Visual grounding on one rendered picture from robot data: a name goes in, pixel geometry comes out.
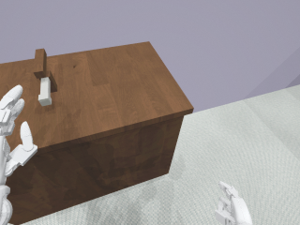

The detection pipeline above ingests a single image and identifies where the counter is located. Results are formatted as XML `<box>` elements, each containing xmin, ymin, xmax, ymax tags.
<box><xmin>0</xmin><ymin>41</ymin><xmax>194</xmax><ymax>225</ymax></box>

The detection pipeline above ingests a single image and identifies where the tap lever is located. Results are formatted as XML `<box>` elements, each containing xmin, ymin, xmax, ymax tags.
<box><xmin>38</xmin><ymin>77</ymin><xmax>52</xmax><ymax>107</ymax></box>

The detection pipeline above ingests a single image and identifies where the left robot forearm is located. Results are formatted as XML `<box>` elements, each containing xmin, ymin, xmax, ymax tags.
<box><xmin>0</xmin><ymin>185</ymin><xmax>13</xmax><ymax>225</ymax></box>

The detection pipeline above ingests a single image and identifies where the right robot hand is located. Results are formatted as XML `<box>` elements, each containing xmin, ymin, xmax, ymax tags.
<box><xmin>215</xmin><ymin>181</ymin><xmax>253</xmax><ymax>225</ymax></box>

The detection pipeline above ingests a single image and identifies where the left robot hand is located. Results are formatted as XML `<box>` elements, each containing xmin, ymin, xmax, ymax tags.
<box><xmin>0</xmin><ymin>85</ymin><xmax>38</xmax><ymax>186</ymax></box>

